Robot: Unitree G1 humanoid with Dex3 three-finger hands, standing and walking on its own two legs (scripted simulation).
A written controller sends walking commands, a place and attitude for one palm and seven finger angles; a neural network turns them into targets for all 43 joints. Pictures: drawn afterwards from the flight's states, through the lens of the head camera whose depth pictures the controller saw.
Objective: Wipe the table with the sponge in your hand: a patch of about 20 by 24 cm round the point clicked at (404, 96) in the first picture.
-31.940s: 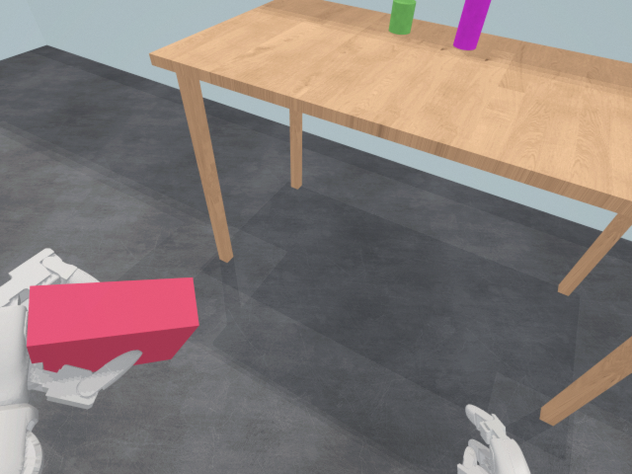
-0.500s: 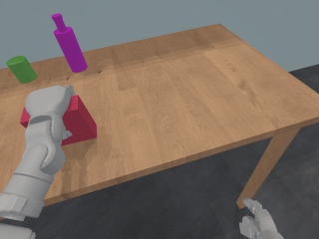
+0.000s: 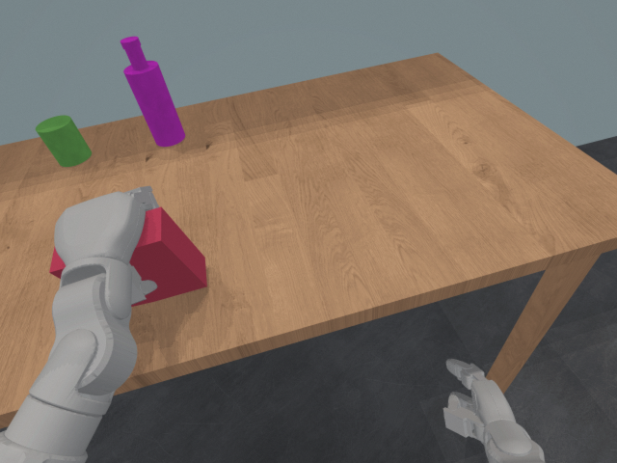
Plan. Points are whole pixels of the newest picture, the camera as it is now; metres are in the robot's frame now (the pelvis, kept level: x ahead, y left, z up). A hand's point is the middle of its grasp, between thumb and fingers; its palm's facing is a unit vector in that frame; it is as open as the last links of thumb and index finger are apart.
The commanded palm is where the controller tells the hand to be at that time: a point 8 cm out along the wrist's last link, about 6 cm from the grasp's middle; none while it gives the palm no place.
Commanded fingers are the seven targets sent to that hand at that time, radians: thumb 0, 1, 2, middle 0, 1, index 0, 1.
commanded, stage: wipe back along the middle lane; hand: left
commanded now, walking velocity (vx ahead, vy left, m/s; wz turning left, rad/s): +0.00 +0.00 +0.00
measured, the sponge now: (146, 271) +0.30 +0.27 +0.12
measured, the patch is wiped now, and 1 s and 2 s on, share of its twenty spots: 0.80 0.80 0.95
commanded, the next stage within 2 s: slide across to the third lane in 0.20 s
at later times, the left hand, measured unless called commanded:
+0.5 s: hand (132, 275) +0.25 +0.24 +0.17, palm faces +0.27 -0.11 -0.96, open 9.4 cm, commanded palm +0.21 +0.21 +0.21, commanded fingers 0.00 0.10 1.30 -1.20 -1.60 -1.20 -1.60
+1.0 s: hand (200, 257) +0.28 +0.17 +0.17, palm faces +0.18 -0.11 -0.98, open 9.4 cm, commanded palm +0.24 +0.16 +0.23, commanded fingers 0.00 0.10 1.30 -1.20 -1.60 -1.20 -1.60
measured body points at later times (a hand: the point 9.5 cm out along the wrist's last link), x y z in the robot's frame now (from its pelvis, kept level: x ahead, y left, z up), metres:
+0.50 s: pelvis -0.01 -0.01 +0.00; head -0.03 -0.06 +0.45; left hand +0.23 +0.24 +0.22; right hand +0.24 -0.20 -0.09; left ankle -0.05 +0.09 -0.74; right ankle -0.01 -0.12 -0.74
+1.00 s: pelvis -0.03 -0.03 +0.00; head -0.06 -0.09 +0.45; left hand +0.27 +0.17 +0.22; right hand +0.23 -0.21 -0.08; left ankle -0.05 +0.09 -0.74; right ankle -0.01 -0.12 -0.74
